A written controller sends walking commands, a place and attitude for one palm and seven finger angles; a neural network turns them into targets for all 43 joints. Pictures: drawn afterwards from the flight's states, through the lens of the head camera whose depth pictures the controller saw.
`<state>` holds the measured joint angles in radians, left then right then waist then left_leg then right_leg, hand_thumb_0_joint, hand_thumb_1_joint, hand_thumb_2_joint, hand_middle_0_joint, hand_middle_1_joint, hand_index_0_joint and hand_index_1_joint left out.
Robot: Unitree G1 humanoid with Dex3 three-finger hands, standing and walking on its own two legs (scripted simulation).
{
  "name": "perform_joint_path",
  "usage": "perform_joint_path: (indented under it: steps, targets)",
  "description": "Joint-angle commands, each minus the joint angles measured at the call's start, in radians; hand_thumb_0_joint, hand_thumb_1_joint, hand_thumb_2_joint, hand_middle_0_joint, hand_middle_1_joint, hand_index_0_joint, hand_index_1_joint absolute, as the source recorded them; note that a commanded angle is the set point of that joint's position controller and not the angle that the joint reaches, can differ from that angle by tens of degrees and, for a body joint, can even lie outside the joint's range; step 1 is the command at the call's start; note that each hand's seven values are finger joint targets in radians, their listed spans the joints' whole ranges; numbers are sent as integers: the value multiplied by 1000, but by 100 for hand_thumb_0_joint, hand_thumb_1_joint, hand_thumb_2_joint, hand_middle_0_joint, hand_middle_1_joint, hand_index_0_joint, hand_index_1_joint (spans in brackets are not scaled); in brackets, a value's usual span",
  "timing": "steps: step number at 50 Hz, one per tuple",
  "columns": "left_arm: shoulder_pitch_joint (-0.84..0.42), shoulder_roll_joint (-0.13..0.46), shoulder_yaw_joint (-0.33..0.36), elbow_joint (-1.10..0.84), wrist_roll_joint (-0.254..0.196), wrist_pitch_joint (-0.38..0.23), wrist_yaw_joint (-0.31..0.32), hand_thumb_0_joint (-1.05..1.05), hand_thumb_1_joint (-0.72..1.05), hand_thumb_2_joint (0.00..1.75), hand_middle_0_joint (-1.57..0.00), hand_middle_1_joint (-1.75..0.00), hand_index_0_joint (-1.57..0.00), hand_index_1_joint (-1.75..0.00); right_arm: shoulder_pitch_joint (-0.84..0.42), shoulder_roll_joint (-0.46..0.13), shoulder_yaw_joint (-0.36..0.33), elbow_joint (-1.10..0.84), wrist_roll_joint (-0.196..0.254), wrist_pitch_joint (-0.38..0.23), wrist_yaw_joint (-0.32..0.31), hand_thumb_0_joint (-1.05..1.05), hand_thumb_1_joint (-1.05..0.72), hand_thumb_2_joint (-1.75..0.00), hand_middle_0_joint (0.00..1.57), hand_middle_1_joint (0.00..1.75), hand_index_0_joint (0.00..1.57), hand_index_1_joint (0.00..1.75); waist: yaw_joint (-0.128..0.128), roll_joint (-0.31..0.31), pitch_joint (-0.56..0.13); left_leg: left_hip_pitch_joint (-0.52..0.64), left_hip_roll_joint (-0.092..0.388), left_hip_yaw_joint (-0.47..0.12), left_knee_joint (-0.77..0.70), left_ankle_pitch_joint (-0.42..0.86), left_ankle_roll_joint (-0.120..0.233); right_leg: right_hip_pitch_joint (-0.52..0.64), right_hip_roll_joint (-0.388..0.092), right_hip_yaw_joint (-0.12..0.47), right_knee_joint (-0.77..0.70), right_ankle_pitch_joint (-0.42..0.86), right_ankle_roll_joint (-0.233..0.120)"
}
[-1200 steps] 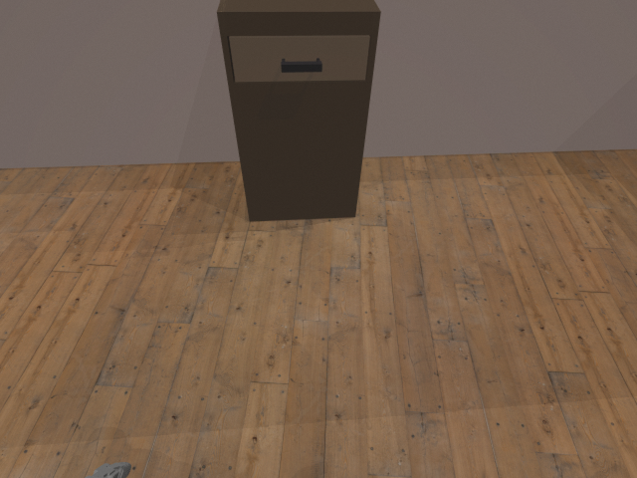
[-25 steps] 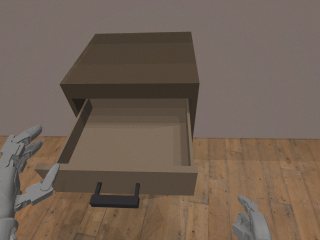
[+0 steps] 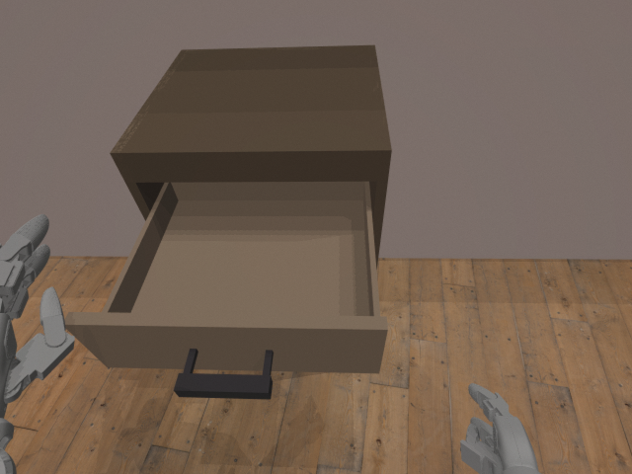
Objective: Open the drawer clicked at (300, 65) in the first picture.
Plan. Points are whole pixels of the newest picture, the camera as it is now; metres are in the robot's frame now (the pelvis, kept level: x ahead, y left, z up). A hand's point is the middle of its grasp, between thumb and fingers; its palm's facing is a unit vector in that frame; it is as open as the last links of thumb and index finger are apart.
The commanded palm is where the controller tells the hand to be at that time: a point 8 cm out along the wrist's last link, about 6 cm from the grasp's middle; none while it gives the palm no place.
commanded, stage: step back with the hand held close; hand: left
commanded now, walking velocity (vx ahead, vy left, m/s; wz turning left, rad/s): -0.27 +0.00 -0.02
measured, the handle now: (227, 371) +0.26 +0.16 -0.05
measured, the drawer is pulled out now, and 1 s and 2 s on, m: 0.30 0.30 0.30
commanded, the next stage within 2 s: stop stepping back and stand still in 0.98 s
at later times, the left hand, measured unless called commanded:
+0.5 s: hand (10, 437) +0.12 +0.26 +0.16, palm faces +0.34 -0.81 -0.48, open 7.4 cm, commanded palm +0.06 +0.30 +0.18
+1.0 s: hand out of the picture +0.05 +0.21 +0.15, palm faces +0.19 -0.86 -0.48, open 7.4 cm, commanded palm -0.03 +0.27 +0.18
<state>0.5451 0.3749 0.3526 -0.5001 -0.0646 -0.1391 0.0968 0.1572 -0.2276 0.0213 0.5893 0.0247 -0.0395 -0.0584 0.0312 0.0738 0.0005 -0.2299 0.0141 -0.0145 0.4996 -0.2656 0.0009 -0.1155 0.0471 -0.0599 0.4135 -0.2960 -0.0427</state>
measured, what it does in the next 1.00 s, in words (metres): walks backwards: right foot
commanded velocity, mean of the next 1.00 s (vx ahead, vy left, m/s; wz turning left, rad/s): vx -0.32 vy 0.00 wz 0.01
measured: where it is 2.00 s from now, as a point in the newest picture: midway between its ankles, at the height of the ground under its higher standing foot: outside the picture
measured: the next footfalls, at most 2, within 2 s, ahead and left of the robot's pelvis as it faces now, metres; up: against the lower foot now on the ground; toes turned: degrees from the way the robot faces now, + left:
right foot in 0.92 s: -0.23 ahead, -0.11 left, +0.00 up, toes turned +1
left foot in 1.26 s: -0.23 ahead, +0.09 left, +0.00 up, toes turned +6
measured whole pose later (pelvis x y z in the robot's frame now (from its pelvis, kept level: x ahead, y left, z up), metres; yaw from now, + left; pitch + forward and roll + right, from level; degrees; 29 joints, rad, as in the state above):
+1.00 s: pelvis -0.17 +0.00 -0.01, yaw -3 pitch +3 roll -3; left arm 0.59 0.42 0.36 -0.65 -0.07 -0.22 0.10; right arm 0.09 -0.17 0.03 0.59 0.00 -0.11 -0.02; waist 0.00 0.04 0.10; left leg -0.51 0.10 -0.01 0.53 -0.07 -0.02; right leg -0.26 0.08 -0.04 0.52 -0.31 -0.02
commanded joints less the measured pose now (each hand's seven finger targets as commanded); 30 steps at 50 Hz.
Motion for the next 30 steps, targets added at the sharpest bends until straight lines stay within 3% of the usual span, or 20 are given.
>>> perform_joint_path:
  steps: [1,5,7,10,14,18,20,23,25,27,28,29,30]
  targets:
    - [95,112,75,-155,2,-69,5,0,90,90,-20,-30,-20,-30,-100,-109,-56,-175,4,-23,-6,0,-90,-90,20,30,20,30,-23,-41,-134,113,52,-15,6,407,48,-70,-154,87,-24,505,39]
    - [118,182,134,-251,1,-75,21,0,90,90,-20,-30,-20,-30,-116,-110,-70,-197,7,0,-13,0,-90,-90,20,30,20,30,-25,-75,-176,77,73,-37,-2,437,45,-61,-147,81,10,443,35]
    - [139,184,142,-275,-1,-80,29,0,90,90,-20,-30,-20,-30,-113,-101,-71,-210,9,4,-18,0,-90,-90,20,30,20,30,-25,-93,-175,52,77,-48,0,407,43,-71,-147,84,20,393,29]
    - [134,225,174,-341,-4,-93,45,0,90,90,-20,-30,-20,-30,-111,-107,-75,-211,6,-3,-28,0,-90,-90,20,30,20,30,-24,-29,-178,9,91,-82,-25,372,46,-73,-137,86,42,319,23]
    - [159,196,160,-343,-5,-102,53,0,90,90,-20,-30,-20,-30,-96,-106,-71,-213,0,-21,-27,0,-90,-90,20,30,20,30,-18,44,-157,-88,129,-123,-88,299,60,-54,-94,62,106,192,37]
    - [144,170,145,-316,1,-109,55,0,90,90,-20,-30,-20,-30,-81,-109,-69,-206,-5,-47,-22,0,-90,-90,20,30,20,30,-22,72,-113,-214,169,-151,-155,79,78,-50,-71,54,173,18,44]
    - [130,165,144,-303,3,-113,57,0,90,90,-20,-30,-20,-30,-79,-115,-69,-201,-6,-58,-23,0,-90,-90,20,30,20,30,-26,70,-91,-296,169,-153,-171,-79,84,-24,-72,68,179,17,43]
    - [103,156,130,-290,8,-115,59,0,90,90,-20,-30,-20,-30,-67,-112,-65,-203,1,-66,-18,0,-90,-90,20,30,20,30,-36,-45,-63,-336,116,-125,-90,-222,70,-73,-115,139,94,-2,30]
    - [82,174,130,-298,4,-116,64,0,90,90,-20,-30,-20,-30,-53,-111,-74,-188,-4,-68,-17,0,-90,-90,20,30,20,30,-48,-151,-48,-195,39,-76,72,-206,37,-265,-195,255,-88,-137,-19]
    - [40,159,93,-311,5,-116,72,0,90,90,-20,-30,-20,-30,-45,-97,-71,-161,-4,-69,-15,0,-90,-90,20,30,20,30,-59,-232,-47,-49,-18,-15,299,-137,7,-430,-310,318,-178,-203,-73]
    - [35,155,90,-315,6,-115,75,0,90,90,-20,-30,-20,-30,-45,-94,-68,-148,-12,-71,-13,0,-90,-90,20,30,20,30,-59,-237,-58,-26,-20,-13,318,-116,6,-428,-329,290,-171,-157,-85]
    - [33,162,98,-323,9,-112,79,0,90,90,-20,-30,-20,-30,-53,-88,-61,-150,-17,-69,-13,0,-90,-90,20,30,20,30,-58,-233,-61,-18,-13,-17,265,-98,11,-407,-312,254,-142,-93,-76]
    - [30,184,117,-335,11,-112,84,0,90,90,-20,-30,-20,-30,-65,-93,-58,-149,-21,-69,-18,0,-90,-90,20,30,20,30,-59,-159,-64,-28,3,-27,152,-64,16,-366,-277,219,-93,-36,-58]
